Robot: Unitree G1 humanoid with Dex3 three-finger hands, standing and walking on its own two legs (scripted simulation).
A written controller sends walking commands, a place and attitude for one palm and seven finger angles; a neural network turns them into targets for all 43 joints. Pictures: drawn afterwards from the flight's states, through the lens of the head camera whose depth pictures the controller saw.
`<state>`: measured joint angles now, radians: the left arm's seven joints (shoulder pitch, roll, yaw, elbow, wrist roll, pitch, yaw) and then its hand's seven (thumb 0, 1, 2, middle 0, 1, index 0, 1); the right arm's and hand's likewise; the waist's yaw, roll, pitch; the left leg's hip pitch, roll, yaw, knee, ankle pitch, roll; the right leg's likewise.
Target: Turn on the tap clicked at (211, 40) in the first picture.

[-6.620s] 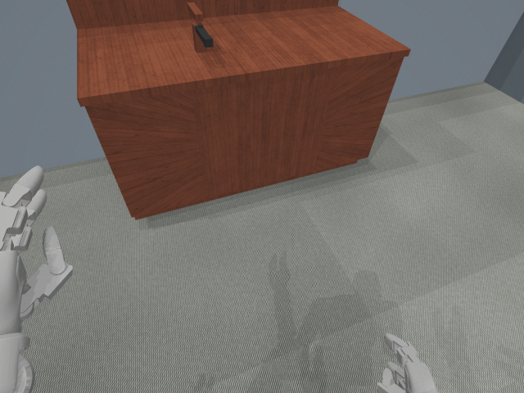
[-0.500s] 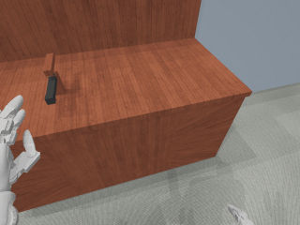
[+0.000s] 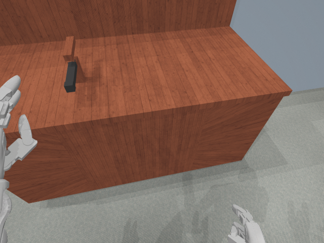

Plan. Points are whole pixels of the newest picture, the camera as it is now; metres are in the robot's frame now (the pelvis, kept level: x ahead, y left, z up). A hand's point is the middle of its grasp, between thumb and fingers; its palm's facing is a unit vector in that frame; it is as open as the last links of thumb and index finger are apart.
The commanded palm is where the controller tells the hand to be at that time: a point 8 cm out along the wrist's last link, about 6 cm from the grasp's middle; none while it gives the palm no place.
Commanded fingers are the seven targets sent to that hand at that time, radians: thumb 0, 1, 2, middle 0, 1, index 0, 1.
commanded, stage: look again from close up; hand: left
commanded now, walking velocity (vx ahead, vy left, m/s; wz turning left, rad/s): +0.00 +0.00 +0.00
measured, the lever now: (70, 86) +0.54 +0.40 +0.03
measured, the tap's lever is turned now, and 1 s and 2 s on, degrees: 0 0 0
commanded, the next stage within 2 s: shuffle to correct the standing spot in 0.18 s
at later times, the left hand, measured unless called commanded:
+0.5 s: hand (18, 136) +0.24 +0.30 +0.18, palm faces +0.44 -0.84 -0.31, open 7.5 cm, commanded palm +0.18 +0.33 +0.18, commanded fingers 0.00 0.90 0.90 -0.20 -0.30 -0.20 -0.30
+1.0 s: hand (40, 107) +0.33 +0.32 +0.16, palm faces +0.43 -0.84 -0.33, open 7.5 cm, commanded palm +0.27 +0.34 +0.18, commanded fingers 0.00 0.90 0.90 -0.20 -0.30 -0.20 -0.30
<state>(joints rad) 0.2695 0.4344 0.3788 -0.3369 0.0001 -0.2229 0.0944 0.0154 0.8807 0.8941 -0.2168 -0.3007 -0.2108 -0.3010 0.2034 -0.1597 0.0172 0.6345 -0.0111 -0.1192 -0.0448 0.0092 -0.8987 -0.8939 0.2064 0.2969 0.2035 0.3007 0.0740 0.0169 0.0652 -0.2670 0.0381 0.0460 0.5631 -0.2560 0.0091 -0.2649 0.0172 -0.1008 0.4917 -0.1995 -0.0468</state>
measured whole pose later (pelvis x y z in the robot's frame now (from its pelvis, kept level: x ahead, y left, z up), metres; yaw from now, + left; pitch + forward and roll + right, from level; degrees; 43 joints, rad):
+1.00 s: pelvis +0.11 +0.07 -0.02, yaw -2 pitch -3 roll -1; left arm 0.39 0.37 0.42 -0.56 -0.05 -0.27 0.13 0.01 0.88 0.89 -0.21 -0.30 -0.21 -0.30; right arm 0.17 -0.22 -0.03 0.58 0.00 -0.09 -0.01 0.01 -0.90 -0.89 0.20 0.30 0.20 0.30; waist 0.05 -0.05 0.14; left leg -0.35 0.01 0.07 0.75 -0.33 0.05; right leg -0.28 -0.01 0.03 0.95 -0.50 0.00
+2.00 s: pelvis +0.22 +0.10 +0.00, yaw -1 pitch -2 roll -1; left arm 0.46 0.35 0.33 -0.50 -0.06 -0.16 0.12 0.02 0.89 0.89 -0.21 -0.30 -0.21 -0.30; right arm 0.18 -0.14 0.06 0.60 0.00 -0.12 -0.02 0.01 -0.90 -0.89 0.21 0.30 0.21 0.30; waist 0.04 0.02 0.04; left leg -0.27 0.05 0.05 0.51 -0.21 0.00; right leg -0.20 0.05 -0.05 0.44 -0.21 -0.04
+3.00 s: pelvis +0.24 +0.15 +0.01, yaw +0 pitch +0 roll -2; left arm 0.42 0.38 0.37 -0.52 -0.05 -0.23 0.09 0.02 0.89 0.89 -0.21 -0.30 -0.21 -0.30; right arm 0.16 -0.19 0.02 0.56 0.01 -0.15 -0.02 0.01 -0.90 -0.89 0.21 0.30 0.20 0.30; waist 0.03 -0.04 0.07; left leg -0.25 -0.03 0.07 0.46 -0.21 0.08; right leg -0.17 -0.02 -0.03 0.39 -0.21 0.03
